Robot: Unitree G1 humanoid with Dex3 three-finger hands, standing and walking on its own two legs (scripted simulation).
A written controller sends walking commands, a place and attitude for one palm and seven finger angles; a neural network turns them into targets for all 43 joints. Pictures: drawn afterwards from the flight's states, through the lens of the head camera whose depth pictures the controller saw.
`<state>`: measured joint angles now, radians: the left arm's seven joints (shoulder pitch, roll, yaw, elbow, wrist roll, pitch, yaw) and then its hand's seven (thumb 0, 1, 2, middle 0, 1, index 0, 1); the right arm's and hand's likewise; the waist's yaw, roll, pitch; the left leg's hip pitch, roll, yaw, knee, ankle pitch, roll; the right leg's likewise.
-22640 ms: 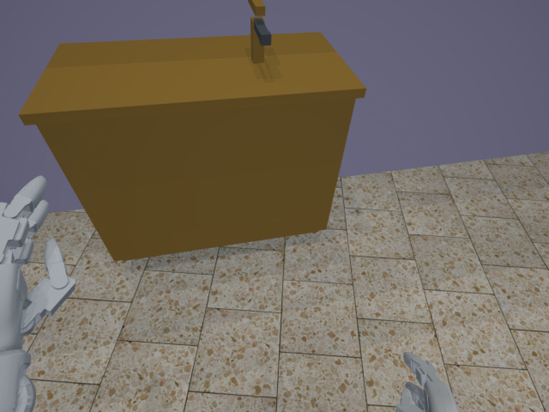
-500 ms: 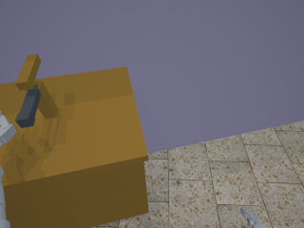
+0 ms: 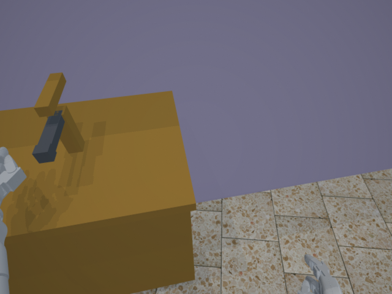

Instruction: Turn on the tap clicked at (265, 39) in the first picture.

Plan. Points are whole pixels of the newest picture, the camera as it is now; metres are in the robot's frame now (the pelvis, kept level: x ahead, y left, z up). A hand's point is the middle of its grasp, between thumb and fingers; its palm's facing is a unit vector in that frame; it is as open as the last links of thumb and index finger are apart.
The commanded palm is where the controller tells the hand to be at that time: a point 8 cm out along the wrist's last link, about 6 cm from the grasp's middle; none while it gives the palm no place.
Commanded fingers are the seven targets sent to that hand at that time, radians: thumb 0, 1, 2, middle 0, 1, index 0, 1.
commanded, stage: push the lever round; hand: left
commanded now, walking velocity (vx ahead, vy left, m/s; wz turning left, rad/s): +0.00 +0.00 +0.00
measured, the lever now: (44, 153) +0.32 +0.34 +0.14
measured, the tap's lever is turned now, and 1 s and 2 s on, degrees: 0 17 42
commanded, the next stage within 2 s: none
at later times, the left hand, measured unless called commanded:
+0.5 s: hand (36, 168) +0.29 +0.33 +0.13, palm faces +0.54 -0.84 -0.08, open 7.8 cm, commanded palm +0.25 +0.37 +0.14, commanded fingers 0.00 0.90 0.90 -0.15 -0.15 -0.15 -0.15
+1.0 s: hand (61, 161) +0.31 +0.30 +0.13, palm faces +0.58 -0.81 -0.05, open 7.7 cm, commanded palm +0.26 +0.32 +0.14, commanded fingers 0.00 0.90 0.90 -0.15 -0.15 -0.15 -0.15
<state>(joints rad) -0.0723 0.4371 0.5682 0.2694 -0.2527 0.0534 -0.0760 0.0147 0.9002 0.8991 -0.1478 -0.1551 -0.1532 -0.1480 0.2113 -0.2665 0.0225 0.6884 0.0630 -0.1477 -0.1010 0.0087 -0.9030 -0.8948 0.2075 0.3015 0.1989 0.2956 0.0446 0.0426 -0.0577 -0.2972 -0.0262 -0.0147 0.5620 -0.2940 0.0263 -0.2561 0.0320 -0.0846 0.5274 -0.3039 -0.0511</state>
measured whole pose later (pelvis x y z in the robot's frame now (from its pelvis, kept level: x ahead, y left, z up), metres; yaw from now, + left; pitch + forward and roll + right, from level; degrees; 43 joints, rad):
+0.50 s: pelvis -0.01 +0.00 +0.00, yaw -1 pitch +2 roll +0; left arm -0.10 0.41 0.54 0.28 -0.24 0.05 -0.02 0.02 0.90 0.90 -0.15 -0.16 -0.15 -0.15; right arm 0.24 -0.27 0.02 0.71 0.06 -0.13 -0.10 0.01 -0.90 -0.89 0.21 0.30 0.20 0.30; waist 0.03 0.04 -0.05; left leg -0.30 -0.02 0.00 0.56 -0.29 0.02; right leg -0.27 0.04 -0.07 0.53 -0.29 -0.06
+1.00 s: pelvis +0.00 +0.00 +0.00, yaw +0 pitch +1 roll +0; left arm -0.14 0.28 0.41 0.19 -0.18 0.08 0.17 0.03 0.93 0.91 -0.15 -0.16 -0.15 -0.15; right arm 0.17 -0.25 0.03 0.71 0.05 -0.12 -0.09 0.01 -0.90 -0.89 0.21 0.30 0.20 0.30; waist 0.04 0.04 -0.04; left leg -0.28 -0.03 -0.01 0.54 -0.28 0.02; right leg -0.24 0.03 -0.08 0.52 -0.30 -0.05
